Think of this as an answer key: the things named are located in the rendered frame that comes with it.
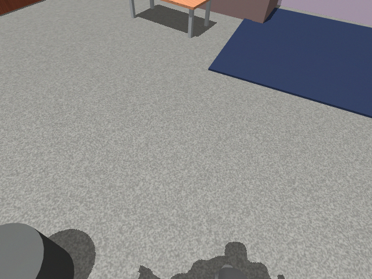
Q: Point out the sofa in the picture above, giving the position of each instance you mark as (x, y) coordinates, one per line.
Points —
(255, 10)

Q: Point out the coffee table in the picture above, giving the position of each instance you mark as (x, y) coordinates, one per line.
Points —
(190, 4)

